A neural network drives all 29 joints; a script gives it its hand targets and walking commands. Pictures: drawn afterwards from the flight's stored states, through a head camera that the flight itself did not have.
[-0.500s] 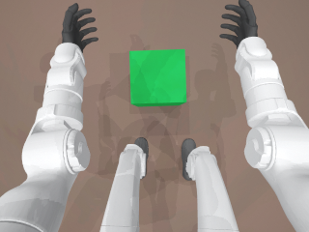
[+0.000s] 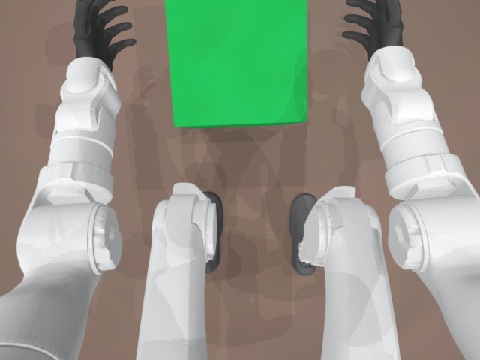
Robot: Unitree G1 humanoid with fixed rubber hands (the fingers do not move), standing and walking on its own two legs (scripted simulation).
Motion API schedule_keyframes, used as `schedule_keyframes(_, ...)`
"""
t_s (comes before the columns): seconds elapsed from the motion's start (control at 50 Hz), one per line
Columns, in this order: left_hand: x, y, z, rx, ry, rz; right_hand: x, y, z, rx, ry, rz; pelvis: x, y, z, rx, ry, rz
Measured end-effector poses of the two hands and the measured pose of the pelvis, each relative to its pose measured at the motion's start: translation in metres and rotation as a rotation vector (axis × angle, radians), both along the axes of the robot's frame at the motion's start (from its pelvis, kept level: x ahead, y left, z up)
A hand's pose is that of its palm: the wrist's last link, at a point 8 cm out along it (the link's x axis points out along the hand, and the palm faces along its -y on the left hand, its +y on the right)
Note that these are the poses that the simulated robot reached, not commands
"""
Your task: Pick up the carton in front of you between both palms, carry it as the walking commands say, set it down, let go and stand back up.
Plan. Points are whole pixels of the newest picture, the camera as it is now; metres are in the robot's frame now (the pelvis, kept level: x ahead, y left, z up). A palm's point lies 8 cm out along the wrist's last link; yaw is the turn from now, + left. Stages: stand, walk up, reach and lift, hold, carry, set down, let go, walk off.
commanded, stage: reach and lift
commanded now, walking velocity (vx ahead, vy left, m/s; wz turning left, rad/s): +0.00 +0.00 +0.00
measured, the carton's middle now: (239, 73) +0.50 +0.05 -0.33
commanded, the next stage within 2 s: none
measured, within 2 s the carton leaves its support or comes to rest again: leaves its support in 1.18 s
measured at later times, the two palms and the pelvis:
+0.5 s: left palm (136, 64) +0.51 +0.23 -0.27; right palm (346, 52) +0.53 -0.14 -0.26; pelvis -0.02 +0.01 -0.09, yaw -1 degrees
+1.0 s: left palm (150, 61) +0.51 +0.20 -0.25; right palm (328, 54) +0.52 -0.10 -0.25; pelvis -0.02 +0.00 -0.08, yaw -1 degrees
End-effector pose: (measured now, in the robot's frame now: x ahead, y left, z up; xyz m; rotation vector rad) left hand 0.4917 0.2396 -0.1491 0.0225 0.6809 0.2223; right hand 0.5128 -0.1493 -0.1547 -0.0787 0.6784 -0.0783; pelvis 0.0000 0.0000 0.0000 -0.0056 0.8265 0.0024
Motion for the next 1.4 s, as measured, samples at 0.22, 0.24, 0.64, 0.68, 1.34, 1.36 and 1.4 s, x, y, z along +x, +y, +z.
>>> schedule_keyframes(0.22,0.002,-0.011,-0.07,-0.015,0.059,-0.005,0.003,0.006,-0.066,0.006,0.059,-0.01,-0.023,0.002,-0.056,-0.005,-0.124,-0.005)
schedule_keyframes(0.24,0.002,-0.012,-0.078,-0.015,0.064,-0.007,0.002,0.006,-0.073,0.006,0.065,-0.01,-0.023,0.002,-0.06,-0.006,-0.131,-0.005)
schedule_keyframes(0.64,0.014,-0.014,-0.105,-0.021,0.046,-0.025,0.014,0.025,-0.101,0.011,0.049,0.011,-0.014,0.008,-0.082,-0.013,-0.168,0.004)
schedule_keyframes(0.68,0.013,-0.016,-0.104,-0.023,0.05,-0.027,0.012,0.026,-0.1,0.011,0.054,0.01,-0.014,0.008,-0.08,-0.014,-0.161,0.005)
schedule_keyframes(1.34,0.009,-0.042,-0.039,-0.058,-0.011,-0.007,0.009,0.047,-0.029,0.052,-0.005,-0.011,-0.017,0.0,-0.079,-0.005,-0.173,0.01)
schedule_keyframes(1.36,0.006,-0.041,-0.027,-0.06,-0.017,0.001,0.006,0.048,-0.018,0.058,-0.01,-0.012,-0.017,0.0,-0.075,-0.004,-0.166,0.014)
schedule_keyframes(1.4,-0.002,-0.039,-0.003,-0.064,-0.021,0.013,0.0,0.051,0.004,0.07,-0.013,-0.013,-0.017,-0.001,-0.065,-0.002,-0.149,0.018)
